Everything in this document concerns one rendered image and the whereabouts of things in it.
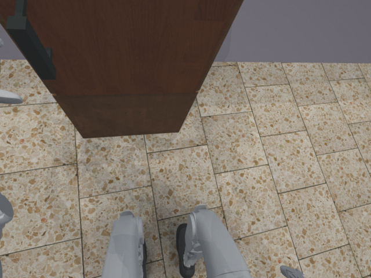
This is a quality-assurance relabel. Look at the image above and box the handle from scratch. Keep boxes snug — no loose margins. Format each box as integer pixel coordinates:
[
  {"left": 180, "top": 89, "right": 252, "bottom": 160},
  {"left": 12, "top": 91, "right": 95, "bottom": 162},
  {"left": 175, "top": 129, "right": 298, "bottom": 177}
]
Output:
[{"left": 6, "top": 0, "right": 56, "bottom": 80}]

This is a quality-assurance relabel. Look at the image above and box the right robot thigh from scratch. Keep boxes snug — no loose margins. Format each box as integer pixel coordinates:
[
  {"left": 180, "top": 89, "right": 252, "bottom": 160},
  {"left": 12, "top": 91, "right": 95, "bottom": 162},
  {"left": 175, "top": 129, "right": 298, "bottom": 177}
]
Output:
[{"left": 187, "top": 209, "right": 252, "bottom": 278}]

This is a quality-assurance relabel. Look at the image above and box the robot left hand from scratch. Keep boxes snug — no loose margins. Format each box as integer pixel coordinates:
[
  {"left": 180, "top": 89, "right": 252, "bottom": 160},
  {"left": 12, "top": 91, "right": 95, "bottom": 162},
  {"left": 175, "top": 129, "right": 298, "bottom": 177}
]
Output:
[{"left": 0, "top": 38, "right": 23, "bottom": 104}]

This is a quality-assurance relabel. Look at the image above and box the robot right hand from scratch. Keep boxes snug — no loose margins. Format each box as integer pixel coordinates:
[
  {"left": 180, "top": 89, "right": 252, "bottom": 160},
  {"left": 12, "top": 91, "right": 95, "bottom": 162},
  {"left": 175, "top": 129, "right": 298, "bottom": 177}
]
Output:
[{"left": 280, "top": 265, "right": 305, "bottom": 278}]

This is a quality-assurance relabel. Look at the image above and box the robot thigh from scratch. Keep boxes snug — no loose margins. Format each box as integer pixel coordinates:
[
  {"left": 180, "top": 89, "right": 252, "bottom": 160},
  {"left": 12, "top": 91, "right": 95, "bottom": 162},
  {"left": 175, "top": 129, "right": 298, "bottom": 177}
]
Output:
[
  {"left": 187, "top": 209, "right": 252, "bottom": 278},
  {"left": 101, "top": 215, "right": 144, "bottom": 278}
]

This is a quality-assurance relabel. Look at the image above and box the cupboard door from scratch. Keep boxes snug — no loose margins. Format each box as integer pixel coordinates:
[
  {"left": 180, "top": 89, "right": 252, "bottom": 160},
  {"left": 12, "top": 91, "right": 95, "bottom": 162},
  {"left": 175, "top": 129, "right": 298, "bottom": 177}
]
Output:
[{"left": 0, "top": 0, "right": 238, "bottom": 96}]

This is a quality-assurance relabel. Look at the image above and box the robot left upper arm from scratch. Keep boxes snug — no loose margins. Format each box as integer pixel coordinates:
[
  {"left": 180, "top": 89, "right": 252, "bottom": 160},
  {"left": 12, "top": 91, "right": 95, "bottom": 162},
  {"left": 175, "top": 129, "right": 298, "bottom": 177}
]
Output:
[{"left": 0, "top": 193, "right": 14, "bottom": 278}]

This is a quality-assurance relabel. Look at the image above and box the left robot thigh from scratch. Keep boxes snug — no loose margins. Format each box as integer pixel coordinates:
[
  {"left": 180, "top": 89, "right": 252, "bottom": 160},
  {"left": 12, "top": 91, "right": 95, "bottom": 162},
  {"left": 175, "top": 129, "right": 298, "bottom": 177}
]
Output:
[{"left": 101, "top": 215, "right": 144, "bottom": 278}]

